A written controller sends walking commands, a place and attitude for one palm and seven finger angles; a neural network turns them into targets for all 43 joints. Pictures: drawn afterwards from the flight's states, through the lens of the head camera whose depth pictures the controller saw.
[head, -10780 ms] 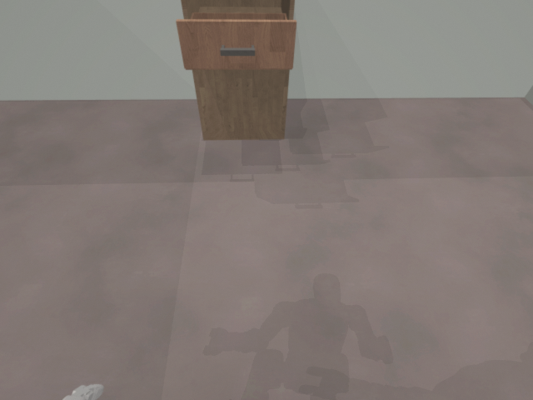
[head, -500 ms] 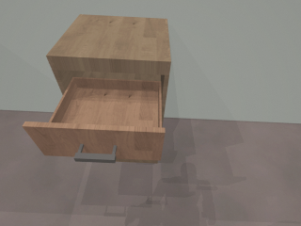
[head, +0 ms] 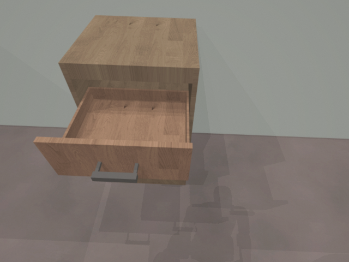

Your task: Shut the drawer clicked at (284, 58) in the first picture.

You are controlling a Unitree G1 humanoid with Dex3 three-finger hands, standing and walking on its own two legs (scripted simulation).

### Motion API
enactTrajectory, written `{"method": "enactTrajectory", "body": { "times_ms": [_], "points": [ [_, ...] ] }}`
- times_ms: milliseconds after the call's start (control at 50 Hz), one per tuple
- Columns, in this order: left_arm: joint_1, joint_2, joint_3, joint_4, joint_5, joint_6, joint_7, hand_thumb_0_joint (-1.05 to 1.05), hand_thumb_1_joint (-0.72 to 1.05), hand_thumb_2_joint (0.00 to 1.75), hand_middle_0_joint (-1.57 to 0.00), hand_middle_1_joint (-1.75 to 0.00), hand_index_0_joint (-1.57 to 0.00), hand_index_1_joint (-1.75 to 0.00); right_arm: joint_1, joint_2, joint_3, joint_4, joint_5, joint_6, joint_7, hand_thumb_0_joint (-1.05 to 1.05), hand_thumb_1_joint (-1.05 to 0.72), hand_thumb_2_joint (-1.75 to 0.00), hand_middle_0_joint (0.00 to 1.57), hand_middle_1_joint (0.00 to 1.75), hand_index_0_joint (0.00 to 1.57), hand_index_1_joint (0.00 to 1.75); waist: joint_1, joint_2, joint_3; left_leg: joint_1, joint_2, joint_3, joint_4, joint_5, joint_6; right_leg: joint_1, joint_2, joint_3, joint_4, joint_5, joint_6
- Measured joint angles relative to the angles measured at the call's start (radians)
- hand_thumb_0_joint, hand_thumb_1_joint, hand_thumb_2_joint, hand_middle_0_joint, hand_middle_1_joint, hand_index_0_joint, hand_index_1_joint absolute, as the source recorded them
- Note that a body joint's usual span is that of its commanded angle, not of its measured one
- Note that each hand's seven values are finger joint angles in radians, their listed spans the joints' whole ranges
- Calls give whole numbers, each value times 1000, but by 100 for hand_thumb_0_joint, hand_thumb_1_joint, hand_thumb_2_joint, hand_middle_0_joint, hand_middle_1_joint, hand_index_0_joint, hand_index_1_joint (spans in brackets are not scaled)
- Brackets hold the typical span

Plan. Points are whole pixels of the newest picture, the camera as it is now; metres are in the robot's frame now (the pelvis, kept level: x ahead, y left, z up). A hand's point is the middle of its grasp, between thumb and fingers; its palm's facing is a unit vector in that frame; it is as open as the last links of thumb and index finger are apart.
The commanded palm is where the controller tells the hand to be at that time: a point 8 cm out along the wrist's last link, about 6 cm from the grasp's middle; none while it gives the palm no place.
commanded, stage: look again from close up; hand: left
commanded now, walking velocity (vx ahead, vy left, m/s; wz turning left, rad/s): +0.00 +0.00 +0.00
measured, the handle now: (116, 171) +0.38 +0.20 -0.08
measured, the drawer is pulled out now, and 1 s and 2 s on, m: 0.30 0.30 0.30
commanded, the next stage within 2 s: shuffle to correct the standing spot in 0.46 s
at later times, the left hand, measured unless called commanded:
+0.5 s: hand out of the picture +0.00 +0.14 -0.18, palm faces +0.01 -0.99 -0.16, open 7.3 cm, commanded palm none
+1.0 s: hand out of the picture +0.02 +0.15 -0.18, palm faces +0.02 -0.99 -0.16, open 7.4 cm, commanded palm none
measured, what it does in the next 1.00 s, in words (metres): shifts its weight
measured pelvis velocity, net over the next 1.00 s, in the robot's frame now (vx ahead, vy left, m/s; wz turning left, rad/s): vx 0.07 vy -0.01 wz -0.01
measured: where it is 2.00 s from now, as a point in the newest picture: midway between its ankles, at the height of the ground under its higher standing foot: outside the picture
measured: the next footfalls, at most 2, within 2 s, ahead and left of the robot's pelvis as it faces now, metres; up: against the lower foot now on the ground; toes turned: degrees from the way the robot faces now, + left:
none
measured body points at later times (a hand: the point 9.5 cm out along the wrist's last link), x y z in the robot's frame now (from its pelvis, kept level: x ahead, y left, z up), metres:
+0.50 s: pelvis +0.02 -0.01 +0.00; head +0.02 -0.01 +0.45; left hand +0.01 +0.20 -0.16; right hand +0.01 -0.23 -0.16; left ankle +0.00 +0.09 -0.74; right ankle +0.02 -0.15 -0.74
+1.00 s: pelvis +0.07 -0.01 -0.01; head +0.08 -0.01 +0.44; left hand +0.02 +0.20 -0.17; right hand +0.02 -0.22 -0.17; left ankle +0.00 +0.09 -0.74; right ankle +0.02 -0.15 -0.74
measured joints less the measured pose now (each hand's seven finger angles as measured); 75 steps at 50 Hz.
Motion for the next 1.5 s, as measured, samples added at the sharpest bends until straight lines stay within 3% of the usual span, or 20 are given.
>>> {"method": "enactTrajectory", "body": {
  "times_ms": [240,620,780,1060,1260,1360,1400,1500],
  "points": [
    [-44,-33,-4,5,-5,-14,5,0,91,90,-20,-30,-20,-30,-35,33,5,36,4,-15,-10,0,-91,-89,20,30,20,30,-2,-7,8,29,16,-2,-10,-10,-15,27,16,-3,-8,-11,-9],
    [-53,-12,4,-5,-3,-14,7,0,91,90,-20,-30,-20,-30,-54,24,5,39,3,-17,-13,0,-91,-89,20,30,19,30,0,-8,9,57,23,-5,-32,-9,-24,53,24,-7,-27,-13,-16],
    [-11,-13,16,-10,7,-5,-7,0,91,90,-20,-30,-20,-30,-5,22,-5,35,-7,-1,-5,0,-91,-89,20,30,19,30,5,-6,-15,35,23,-4,21,-59,-21,28,22,-4,34,-70,-29],
    [-9,-21,26,3,-4,-23,1,0,91,90,-20,-30,-20,-30,20,26,2,46,-1,-35,-32,0,-91,-89,20,30,19,30,-2,5,-1,77,22,5,76,-160,-23,46,17,5,129,-174,-31],
    [-90,2,32,-35,-13,-9,21,2,94,90,-20,-30,-20,-30,-55,13,-9,12,3,-14,-48,1,-93,-89,20,30,20,30,-3,22,6,127,31,-15,-51,-82,-32,63,30,-18,78,-73,-34],
    [-110,24,34,-59,-11,-10,20,1,93,90,-20,-30,-20,-30,-85,-6,-15,-6,5,-15,-40,1,-92,-89,20,30,20,30,5,-3,11,114,17,1,-67,-67,-32,71,20,0,15,-94,-26],
    [-120,27,31,-64,-3,-20,28,1,92,90,-20,-30,-20,-30,-96,-15,-19,-40,5,-6,-28,1,-92,-89,20,30,20,30,-1,0,14,46,29,-6,20,-72,-38,56,27,-6,1,-90,-12],
    [-130,38,18,-81,-7,-11,17,1,91,90,-20,-30,-20,-30,-104,-33,-26,-116,-5,-11,-18,0,-91,-89,20,30,20,30,-13,-2,16,0,31,-19,89,-113,-27,0,29,-4,84,-107,-14]
  ]
}}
